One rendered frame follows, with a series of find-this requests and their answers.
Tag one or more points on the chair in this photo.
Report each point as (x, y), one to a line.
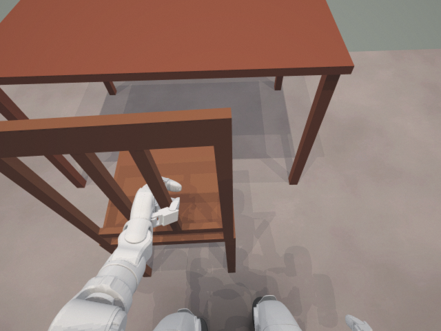
(191, 147)

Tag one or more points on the left robot upper arm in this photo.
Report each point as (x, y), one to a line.
(83, 315)

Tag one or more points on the right robot hand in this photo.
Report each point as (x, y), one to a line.
(356, 324)

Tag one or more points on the table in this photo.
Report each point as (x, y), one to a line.
(76, 41)

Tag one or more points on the right robot shin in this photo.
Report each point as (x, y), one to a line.
(267, 298)

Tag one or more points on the left robot forearm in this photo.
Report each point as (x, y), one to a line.
(121, 274)

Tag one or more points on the left robot thigh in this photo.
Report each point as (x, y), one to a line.
(180, 321)

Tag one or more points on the left robot hand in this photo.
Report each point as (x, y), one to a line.
(145, 204)

